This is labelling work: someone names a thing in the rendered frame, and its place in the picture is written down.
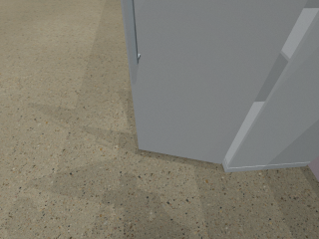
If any handle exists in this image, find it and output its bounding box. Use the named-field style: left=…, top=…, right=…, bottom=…
left=127, top=0, right=141, bottom=65

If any fridge door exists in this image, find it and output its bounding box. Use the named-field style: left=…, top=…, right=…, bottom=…
left=121, top=0, right=308, bottom=164

